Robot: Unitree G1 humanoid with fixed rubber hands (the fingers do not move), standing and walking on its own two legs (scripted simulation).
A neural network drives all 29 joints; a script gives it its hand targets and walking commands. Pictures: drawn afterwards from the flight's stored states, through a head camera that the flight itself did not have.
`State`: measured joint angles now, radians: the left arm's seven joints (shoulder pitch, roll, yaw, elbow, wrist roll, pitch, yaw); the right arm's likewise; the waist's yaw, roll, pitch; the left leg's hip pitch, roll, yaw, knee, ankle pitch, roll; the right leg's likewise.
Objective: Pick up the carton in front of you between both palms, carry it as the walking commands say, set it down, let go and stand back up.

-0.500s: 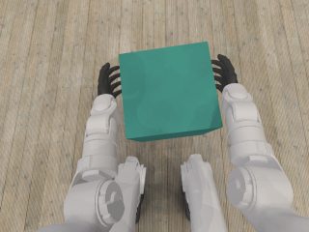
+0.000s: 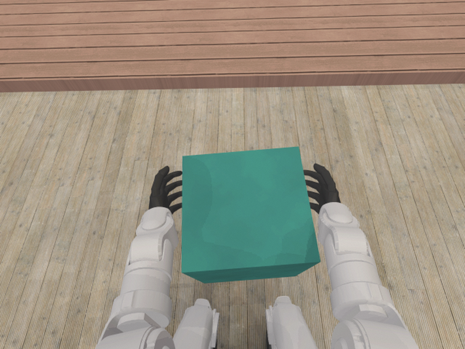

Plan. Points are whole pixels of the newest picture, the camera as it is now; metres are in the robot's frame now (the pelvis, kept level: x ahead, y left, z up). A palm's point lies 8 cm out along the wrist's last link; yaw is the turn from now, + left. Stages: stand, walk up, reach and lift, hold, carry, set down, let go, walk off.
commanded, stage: reach and lift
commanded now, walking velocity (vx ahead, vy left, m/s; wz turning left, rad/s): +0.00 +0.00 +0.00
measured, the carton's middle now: (245, 223) +0.38 -0.01 -0.11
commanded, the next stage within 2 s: hold in 1.64 s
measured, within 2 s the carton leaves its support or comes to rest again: neither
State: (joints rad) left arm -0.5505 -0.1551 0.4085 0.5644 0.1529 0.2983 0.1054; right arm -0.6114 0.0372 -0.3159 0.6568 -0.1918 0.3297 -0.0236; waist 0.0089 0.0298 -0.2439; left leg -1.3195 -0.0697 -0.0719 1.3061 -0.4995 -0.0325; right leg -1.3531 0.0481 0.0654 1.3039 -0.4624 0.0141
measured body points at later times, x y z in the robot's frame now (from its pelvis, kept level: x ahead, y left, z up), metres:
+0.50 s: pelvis +0.04 +0.00 +0.12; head +0.05 +0.00 +0.57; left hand +0.36 +0.15 +0.12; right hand +0.36 -0.15 +0.11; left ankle +0.05 +0.13 -0.60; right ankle +0.07 -0.12 -0.60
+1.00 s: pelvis +0.03 +0.01 +0.14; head +0.01 +0.00 +0.59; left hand +0.35 +0.15 +0.16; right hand +0.34 -0.15 +0.16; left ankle +0.05 +0.13 -0.60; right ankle +0.07 -0.12 -0.60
